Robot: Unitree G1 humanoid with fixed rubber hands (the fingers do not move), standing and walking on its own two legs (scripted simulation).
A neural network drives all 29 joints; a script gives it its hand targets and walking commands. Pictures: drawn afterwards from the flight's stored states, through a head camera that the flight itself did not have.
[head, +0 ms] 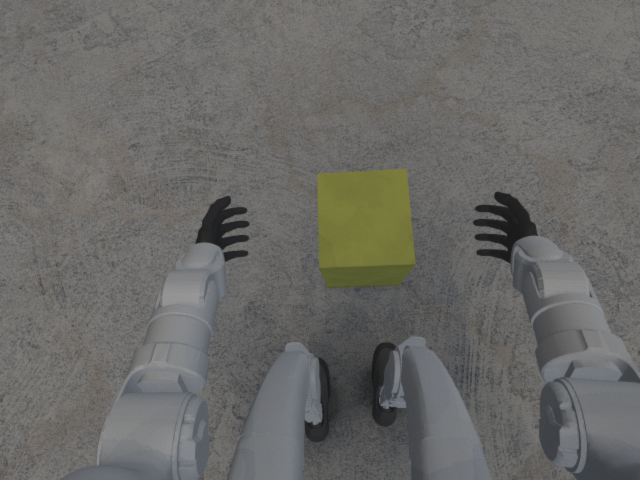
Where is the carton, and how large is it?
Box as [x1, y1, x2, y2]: [317, 169, 415, 287]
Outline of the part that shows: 406,169 317,174 319,267 328,287 398,285 415,263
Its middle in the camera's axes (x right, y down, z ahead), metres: +0.10 +0.00 +0.98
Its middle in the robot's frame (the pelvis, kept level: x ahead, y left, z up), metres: +0.52 -0.02 -0.54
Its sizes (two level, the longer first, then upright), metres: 0.220 0.203 0.293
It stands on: the floor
